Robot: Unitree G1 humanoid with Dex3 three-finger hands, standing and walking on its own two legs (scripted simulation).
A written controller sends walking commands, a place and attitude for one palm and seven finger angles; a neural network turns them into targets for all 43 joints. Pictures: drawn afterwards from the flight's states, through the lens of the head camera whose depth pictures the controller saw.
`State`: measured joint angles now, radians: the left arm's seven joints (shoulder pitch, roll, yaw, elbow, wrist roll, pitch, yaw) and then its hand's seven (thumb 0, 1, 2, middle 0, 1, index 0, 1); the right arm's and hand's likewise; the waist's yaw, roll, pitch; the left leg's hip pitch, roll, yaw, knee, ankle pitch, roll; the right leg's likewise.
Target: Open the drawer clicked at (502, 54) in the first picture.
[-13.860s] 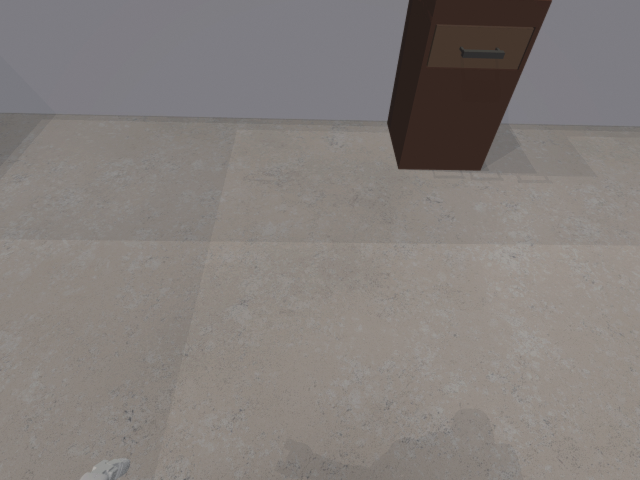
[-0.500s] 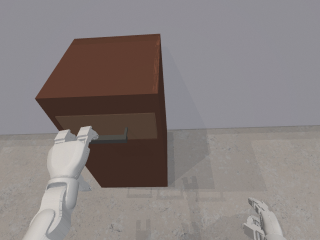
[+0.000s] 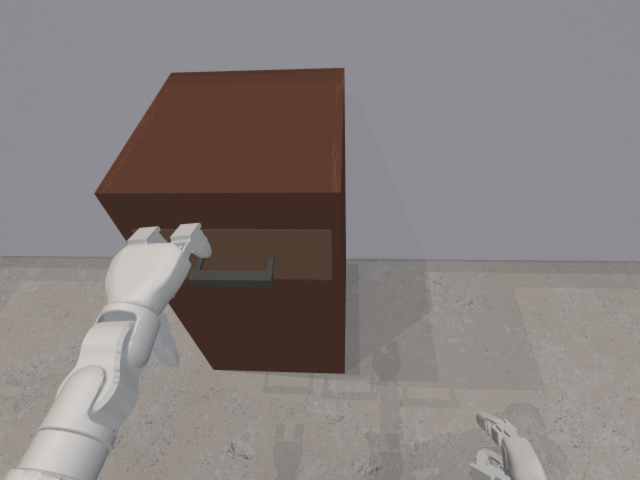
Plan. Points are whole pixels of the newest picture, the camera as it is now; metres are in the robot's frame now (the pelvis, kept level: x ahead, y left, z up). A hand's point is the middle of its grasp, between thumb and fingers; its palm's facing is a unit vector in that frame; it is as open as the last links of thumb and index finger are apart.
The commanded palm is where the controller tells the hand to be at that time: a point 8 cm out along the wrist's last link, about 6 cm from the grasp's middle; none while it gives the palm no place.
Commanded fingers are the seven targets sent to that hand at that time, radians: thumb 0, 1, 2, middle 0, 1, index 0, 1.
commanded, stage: raise the hand with hooked fingers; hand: left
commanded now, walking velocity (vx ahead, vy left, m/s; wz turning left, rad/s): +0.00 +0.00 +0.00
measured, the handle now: (234, 269) +0.50 +0.26 -0.15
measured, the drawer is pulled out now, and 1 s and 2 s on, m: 0.00 0.00 0.00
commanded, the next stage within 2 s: move the hooked fingers above the handle in 0.18 s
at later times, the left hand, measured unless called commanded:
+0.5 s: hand (192, 298) +0.32 +0.22 +0.04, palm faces -0.04 -0.08 -1.00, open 13.8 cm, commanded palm +0.31 +0.23 +0.10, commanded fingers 0.00 -0.50 0.30 -0.30 -1.20 -0.30 -1.20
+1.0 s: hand (208, 282) +0.37 +0.23 -0.01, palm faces -0.03 -0.04 -1.00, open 13.8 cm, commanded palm +0.36 +0.24 +0.05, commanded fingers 0.00 -0.50 0.30 -0.30 -1.20 -0.30 -1.20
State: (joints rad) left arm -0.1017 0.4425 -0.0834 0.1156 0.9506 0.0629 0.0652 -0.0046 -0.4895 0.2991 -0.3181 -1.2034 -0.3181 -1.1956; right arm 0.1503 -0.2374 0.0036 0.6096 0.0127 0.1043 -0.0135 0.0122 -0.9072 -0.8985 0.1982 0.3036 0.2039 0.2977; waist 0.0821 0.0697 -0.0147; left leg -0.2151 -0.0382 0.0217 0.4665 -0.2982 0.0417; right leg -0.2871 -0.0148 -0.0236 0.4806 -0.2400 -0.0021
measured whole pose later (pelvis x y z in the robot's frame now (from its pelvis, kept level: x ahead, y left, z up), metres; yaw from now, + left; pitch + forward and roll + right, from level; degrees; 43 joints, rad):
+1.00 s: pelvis +0.00 -0.02 -0.02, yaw +0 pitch +13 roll +0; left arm -0.37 0.45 0.01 0.63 1.06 -0.13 0.30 0.00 -0.49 0.30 -0.32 -1.20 -0.32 -1.20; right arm 0.25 -0.26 -0.07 0.66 0.01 0.10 -0.04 0.01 -0.91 -0.90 0.20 0.30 0.20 0.30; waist 0.00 0.03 -0.09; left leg -0.53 -0.01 0.02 0.68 -0.38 0.02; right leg -0.60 0.01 -0.03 0.68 -0.31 -0.03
